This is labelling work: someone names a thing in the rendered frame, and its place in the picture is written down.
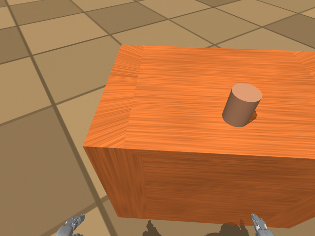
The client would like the left robot hand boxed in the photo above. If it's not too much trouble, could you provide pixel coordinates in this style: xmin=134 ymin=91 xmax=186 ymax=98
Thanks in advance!
xmin=55 ymin=214 xmax=85 ymax=236

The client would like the can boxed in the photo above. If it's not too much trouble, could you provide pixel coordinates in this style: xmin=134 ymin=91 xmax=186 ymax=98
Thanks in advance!
xmin=222 ymin=83 xmax=262 ymax=127

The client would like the right robot hand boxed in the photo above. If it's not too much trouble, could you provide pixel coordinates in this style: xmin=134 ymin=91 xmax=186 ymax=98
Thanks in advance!
xmin=251 ymin=213 xmax=274 ymax=236

